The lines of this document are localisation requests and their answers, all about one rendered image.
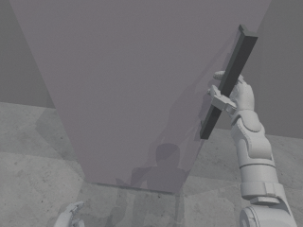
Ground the robot right upper arm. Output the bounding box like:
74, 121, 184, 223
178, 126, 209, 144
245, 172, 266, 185
240, 206, 296, 227

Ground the robot left hand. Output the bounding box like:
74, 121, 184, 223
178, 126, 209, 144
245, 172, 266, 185
53, 201, 85, 227

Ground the robot right forearm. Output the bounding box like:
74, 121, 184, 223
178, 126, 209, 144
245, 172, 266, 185
230, 110, 297, 227

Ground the robot right hand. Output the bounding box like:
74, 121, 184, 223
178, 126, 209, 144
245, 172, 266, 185
206, 71, 255, 119

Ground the handle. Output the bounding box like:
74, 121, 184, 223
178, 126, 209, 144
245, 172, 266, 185
199, 24, 258, 140

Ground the fridge door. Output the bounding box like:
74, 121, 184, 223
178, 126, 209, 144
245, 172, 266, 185
9, 0, 272, 194

